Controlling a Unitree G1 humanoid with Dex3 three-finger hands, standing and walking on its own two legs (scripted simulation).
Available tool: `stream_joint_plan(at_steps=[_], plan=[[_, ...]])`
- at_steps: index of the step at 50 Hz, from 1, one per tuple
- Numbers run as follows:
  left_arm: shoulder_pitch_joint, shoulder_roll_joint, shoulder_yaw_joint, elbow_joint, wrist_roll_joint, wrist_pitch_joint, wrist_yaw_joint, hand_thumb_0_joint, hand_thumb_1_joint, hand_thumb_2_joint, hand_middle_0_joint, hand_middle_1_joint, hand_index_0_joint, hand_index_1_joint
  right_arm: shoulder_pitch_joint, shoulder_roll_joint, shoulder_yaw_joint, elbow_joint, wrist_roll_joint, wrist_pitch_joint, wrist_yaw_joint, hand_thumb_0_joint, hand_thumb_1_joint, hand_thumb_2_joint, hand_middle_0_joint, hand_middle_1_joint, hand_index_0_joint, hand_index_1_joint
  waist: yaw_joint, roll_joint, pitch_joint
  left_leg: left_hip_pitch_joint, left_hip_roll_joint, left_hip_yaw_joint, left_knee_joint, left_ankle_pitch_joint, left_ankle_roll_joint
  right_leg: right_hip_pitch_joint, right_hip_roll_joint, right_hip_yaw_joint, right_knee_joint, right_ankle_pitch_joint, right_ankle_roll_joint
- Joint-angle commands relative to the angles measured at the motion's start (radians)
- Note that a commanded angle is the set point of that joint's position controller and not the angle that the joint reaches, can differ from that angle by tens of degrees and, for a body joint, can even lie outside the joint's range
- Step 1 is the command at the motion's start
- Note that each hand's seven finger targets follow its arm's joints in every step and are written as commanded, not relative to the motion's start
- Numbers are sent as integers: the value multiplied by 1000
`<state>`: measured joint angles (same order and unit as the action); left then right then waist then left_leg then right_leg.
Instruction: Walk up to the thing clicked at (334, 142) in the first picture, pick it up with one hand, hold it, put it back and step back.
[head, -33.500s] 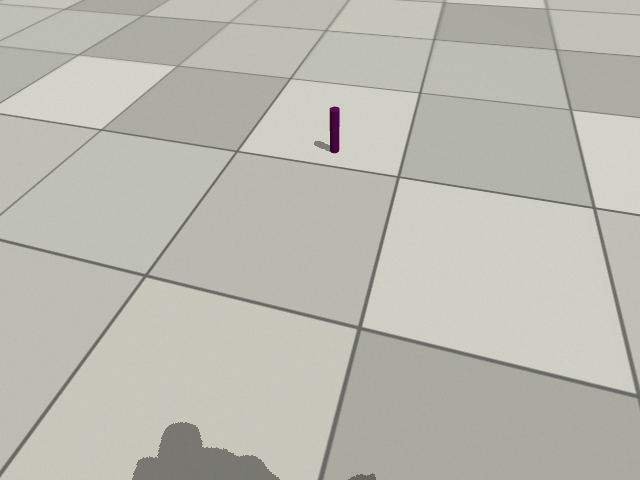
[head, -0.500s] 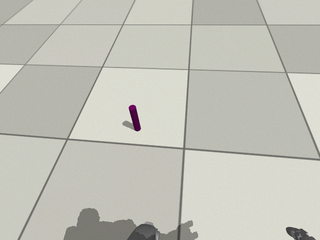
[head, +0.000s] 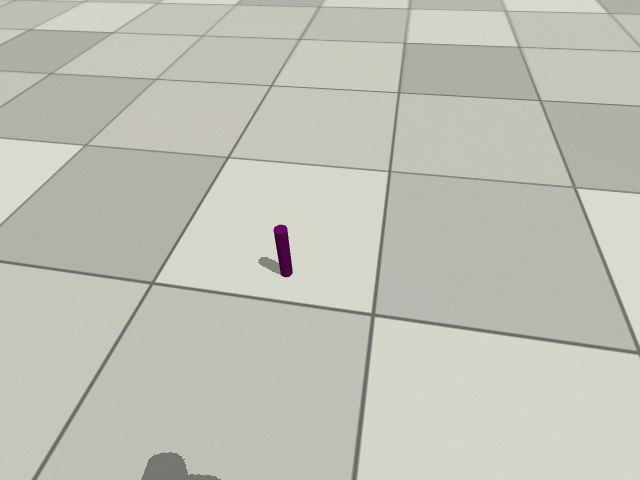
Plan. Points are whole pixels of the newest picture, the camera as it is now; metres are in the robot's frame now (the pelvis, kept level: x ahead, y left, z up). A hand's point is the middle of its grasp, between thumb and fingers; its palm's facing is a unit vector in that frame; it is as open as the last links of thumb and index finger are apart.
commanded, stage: step back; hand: left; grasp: from the side
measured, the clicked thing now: (283, 252) +1.06 +0.19 -0.64
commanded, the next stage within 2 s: stand in 0.60 s
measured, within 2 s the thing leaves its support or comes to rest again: neither
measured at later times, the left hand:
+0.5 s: hand out of the picture +0.15 +0.27 -0.14, palm faces +0.00 -0.93 -0.37, open 7.4 cm
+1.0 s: hand out of the picture +0.10 +0.25 -0.14, palm faces -0.03 -0.94 -0.33, open 7.4 cm
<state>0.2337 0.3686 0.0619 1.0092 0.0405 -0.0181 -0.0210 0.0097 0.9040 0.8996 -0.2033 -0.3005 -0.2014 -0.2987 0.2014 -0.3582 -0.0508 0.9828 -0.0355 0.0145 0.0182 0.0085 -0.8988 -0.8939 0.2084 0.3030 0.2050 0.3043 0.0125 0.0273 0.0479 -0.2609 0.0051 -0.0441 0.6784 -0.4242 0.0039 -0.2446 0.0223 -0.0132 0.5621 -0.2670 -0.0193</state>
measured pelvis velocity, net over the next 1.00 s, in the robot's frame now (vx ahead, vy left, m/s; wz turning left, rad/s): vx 0.01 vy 0.00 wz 0.00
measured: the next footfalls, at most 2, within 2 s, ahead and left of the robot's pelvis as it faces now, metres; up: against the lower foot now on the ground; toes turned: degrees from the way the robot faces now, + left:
none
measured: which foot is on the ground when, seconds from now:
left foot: down 0.00-1.00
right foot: down 0.00-1.00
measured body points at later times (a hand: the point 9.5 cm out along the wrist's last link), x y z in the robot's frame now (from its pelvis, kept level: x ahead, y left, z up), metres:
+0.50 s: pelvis +0.03 +0.01 +0.01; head +0.05 +0.01 +0.46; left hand +0.15 +0.32 -0.11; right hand +0.13 -0.28 -0.12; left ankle +0.02 +0.13 -0.73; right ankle +0.03 -0.12 -0.73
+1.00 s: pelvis +0.01 +0.00 +0.02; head +0.02 +0.00 +0.47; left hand +0.10 +0.30 -0.11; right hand +0.10 -0.30 -0.11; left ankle +0.02 +0.13 -0.73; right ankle +0.03 -0.12 -0.73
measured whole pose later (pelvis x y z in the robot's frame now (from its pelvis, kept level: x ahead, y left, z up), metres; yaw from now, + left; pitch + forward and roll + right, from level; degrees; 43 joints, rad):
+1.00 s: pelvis +0.01 +0.00 +0.02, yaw +0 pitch -3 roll +0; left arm 0.08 0.34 0.00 1.13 0.01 -0.02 -0.01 0.01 0.90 0.90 -0.20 -0.30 -0.20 -0.30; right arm 0.07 -0.34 -0.02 1.14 -0.01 -0.01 0.01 0.01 -0.90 -0.89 0.21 0.30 0.20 0.30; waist -0.01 0.00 0.07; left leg -0.08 0.00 -0.01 0.30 -0.16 -0.01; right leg -0.10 0.00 0.01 0.32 -0.16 0.00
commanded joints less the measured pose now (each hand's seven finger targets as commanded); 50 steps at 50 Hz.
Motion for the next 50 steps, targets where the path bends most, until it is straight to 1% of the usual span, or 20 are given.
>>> stream_joint_plan(at_steps=[1,4,6,7,8,9,10,12,13,15,17,22,27,29,30,32,34,45,48,50], plan=[[-109,282,60,-102,-4,-46,33,0,900,900,-200,-300,-200,-300,-26,-199,-50,-51,8,-33,-14,0,-900,-900,200,300,200,300,0,-89,59,-157,17,-66,94,-63,-1,-28,-323,444,-315,-378,-177],[-130,272,52,-95,-4,-41,29,0,900,900,-200,-300,-200,-300,-1,-182,-46,-26,5,-43,-11,0,-900,-900,200,300,200,300,-13,-176,-10,-25,17,1,-51,-5,3,-47,-271,292,-252,-170,-140],[-148,235,32,-95,-11,-29,24,0,900,900,-200,-300,-200,-300,16,-171,-50,-2,1,-51,-16,0,-900,-900,200,300,200,300,-37,-147,-37,127,-1,8,-260,126,12,-92,-200,176,-158,-18,-83],[-146,200,18,-99,-14,-26,21,0,900,900,-200,-300,-200,-300,25,-198,-61,2,-9,-55,-22,0,-900,-900,200,300,200,300,-44,-80,-57,185,59,-82,-307,155,24,-131,-165,132,-74,60,-51],[-133,153,4,-93,-31,-21,18,0,900,900,-200,-300,-200,-300,-28,-235,-59,-9,-11,-63,-26,0,-900,-900,200,300,200,300,-17,65,-60,140,193,-282,-396,91,73,-147,-77,57,21,7,-7],[-138,185,14,-74,-37,-17,23,0,900,900,-200,-300,-200,-300,-86,-265,-59,-18,1,-63,-23,0,-900,-900,200,300,200,300,8,69,-24,43,248,-302,-394,51,131,-80,-46,17,21,-125,0],[-128,188,13,-58,-32,-23,24,0,900,900,-200,-300,-200,-300,-112,-253,-52,-17,4,-63,-20,0,-900,-900,200,300,200,300,18,48,-21,22,242,-265,-366,130,135,-17,-53,31,-19,-106,-3],[-133,192,13,-46,-30,-34,26,0,900,900,-200,-300,-200,-300,-125,-223,-37,-10,6,-62,-21,0,-900,-900,200,300,200,300,18,52,-55,52,159,-136,-294,404,74,66,-81,60,-97,100,-14],[-111,202,14,-29,-32,-40,30,0,900,900,-200,-300,-200,-300,-123,-210,-34,-5,12,-61,-24,0,-900,-900,200,300,200,300,20,66,-77,36,131,-99,-259,469,52,125,-100,76,-107,203,-16],[-123,229,18,-27,-34,-40,33,0,900,900,-200,-300,-200,-300,-99,-202,-32,8,16,-58,-30,0,-900,-900,200,300,200,300,2,27,-117,74,90,-43,-219,542,22,155,-135,103,-83,351,-33],[-134,222,14,-27,-36,-35,37,0,900,900,-200,-300,-200,-300,-106,-203,-34,16,19,-56,-33,0,-900,-900,200,300,200,300,2,20,-131,105,97,-43,-217,571,28,150,-136,91,-76,376,-33],[-180,212,8,-15,-31,-27,39,0,900,900,-200,-300,-200,-300,-146,-196,-33,26,18,-49,-32,0,-900,-900,200,300,200,300,0,-17,-113,94,114,-53,-256,477,44,142,-124,85,-91,303,-27],[-179,224,12,-4,-27,-30,42,0,900,900,-200,-300,-200,-300,-169,-185,-32,33,17,-45,-30,0,-900,-900,200,300,200,300,0,-62,-123,98,91,-12,-228,474,33,177,-151,112,-119,393,-29],[-203,223,10,-7,-28,-28,41,0,900,900,-200,-300,-200,-300,-172,-179,-30,37,15,-43,-28,0,-900,-900,200,300,200,300,-5,-53,-102,109,91,-17,-255,432,29,144,-149,117,-135,337,-27],[-211,173,-15,10,-41,-24,38,0,900,900,-200,-300,-200,-300,-178,-191,-20,43,32,-47,-27,0,-900,-900,200,300,200,300,-15,-37,-99,145,112,-57,-301,532,28,146,-155,119,-164,423,-18],[-216,179,-14,10,-41,-20,40,0,900,900,-200,-300,-200,-300,-176,-201,-20,52,31,-49,-29,0,-900,-900,200,300,200,300,-14,-33,-121,188,125,-55,-319,615,25,171,-143,99,-167,440,-6],[-213,185,-16,21,-42,-18,39,0,900,900,-200,-300,-200,-300,-184,-192,-13,61,32,-51,-28,0,-900,-900,200,300,200,300,-11,-19,-116,197,127,-55,-340,624,19,191,-142,95,-187,423,-3],[-221,192,-23,55,-33,-22,32,0,900,900,-200,-300,-200,-300,-194,-189,-3,93,30,-49,-22,0,-900,-900,200,300,200,300,-17,-16,-83,185,119,-45,-423,381,4,174,-149,112,-283,236,3],[-208,196,-24,59,-31,-25,31,0,900,900,-200,-300,-200,-300,-187,-192,-4,97,28,-48,-20,0,-900,-900,200,300,200,300,-17,-21,-92,196,123,-47,-426,375,6,163,-149,113,-290,224,1],[-198,193,-27,63,-30,-23,30,0,900,900,-200,-300,-200,-300,-187,-187,0,100,26,-46,-18,0,-900,-900,200,300,200,300,-13,-26,-55,166,115,-49,-436,297,4,133,-143,115,-312,142,6]])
